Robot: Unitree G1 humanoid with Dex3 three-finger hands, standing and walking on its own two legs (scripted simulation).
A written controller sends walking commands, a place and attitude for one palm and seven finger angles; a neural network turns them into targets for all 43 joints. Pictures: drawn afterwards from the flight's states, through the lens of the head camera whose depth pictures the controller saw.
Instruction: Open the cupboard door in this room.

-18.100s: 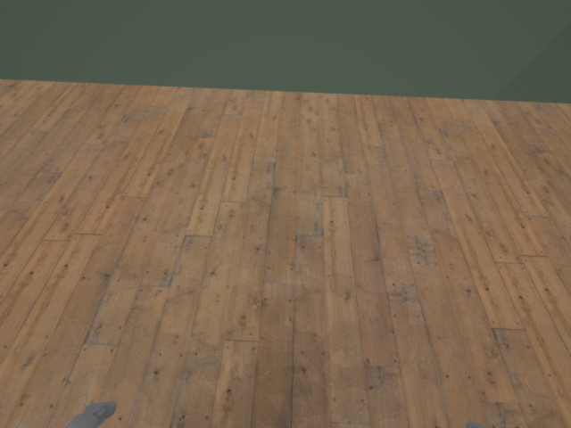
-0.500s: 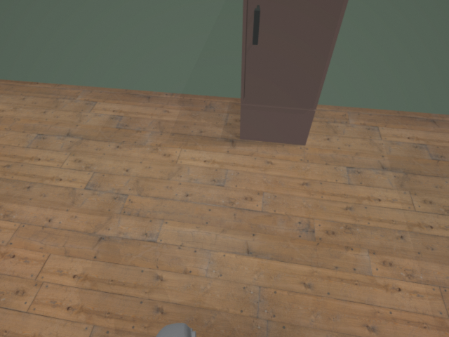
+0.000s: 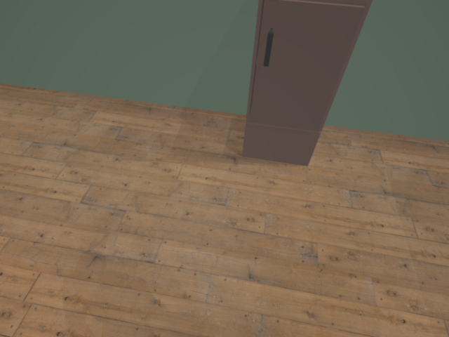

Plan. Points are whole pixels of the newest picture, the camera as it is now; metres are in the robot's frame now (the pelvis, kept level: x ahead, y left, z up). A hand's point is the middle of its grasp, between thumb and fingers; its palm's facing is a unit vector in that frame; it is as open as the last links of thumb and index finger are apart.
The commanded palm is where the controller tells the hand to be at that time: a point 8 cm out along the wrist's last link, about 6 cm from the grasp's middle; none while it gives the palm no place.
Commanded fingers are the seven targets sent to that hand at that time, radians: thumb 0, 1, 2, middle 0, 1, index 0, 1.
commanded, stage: stand and wait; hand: left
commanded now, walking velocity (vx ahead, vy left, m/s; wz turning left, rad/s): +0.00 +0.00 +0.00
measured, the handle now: (268, 47) +1.19 -0.10 -0.05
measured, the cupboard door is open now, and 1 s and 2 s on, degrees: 0 0 0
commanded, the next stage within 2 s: look at it before walking up in 0.24 s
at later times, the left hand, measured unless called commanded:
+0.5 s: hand out of the picture +0.00 +0.15 -0.18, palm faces +0.03 -0.98 -0.19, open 7.3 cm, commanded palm none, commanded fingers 0.00 0.90 0.90 -0.20 -0.30 -0.20 -0.30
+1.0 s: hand out of the picture -0.02 +0.15 -0.18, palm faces +0.04 -0.98 -0.20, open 7.4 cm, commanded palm none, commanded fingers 0.00 0.90 0.90 -0.20 -0.30 -0.20 -0.30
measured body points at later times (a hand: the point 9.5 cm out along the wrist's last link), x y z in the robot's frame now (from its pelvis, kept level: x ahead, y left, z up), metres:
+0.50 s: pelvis +0.01 -0.01 +0.00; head +0.02 -0.01 +0.45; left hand +0.00 +0.20 -0.16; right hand -0.02 -0.21 -0.17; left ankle +0.00 +0.10 -0.75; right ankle -0.03 -0.13 -0.74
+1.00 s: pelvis +0.00 -0.02 +0.00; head +0.01 -0.02 +0.45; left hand -0.02 +0.20 -0.16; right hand +0.00 -0.25 -0.16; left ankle +0.00 +0.10 -0.75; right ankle -0.03 -0.13 -0.75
